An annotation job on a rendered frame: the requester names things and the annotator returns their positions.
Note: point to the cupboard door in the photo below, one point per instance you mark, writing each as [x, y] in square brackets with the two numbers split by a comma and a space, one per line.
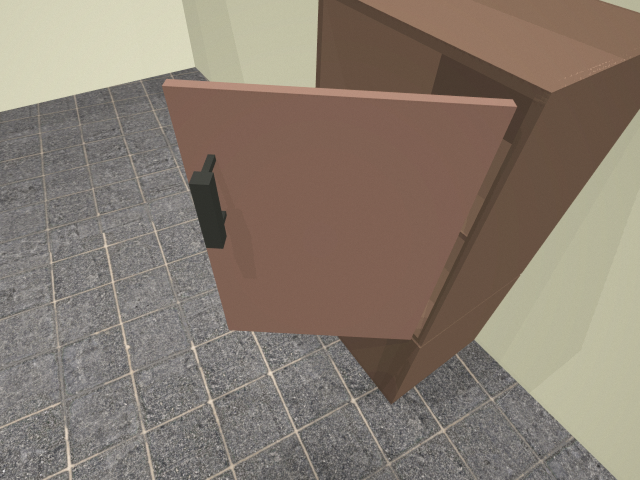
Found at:
[342, 206]

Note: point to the handle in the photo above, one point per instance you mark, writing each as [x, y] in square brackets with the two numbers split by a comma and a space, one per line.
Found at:
[206, 200]

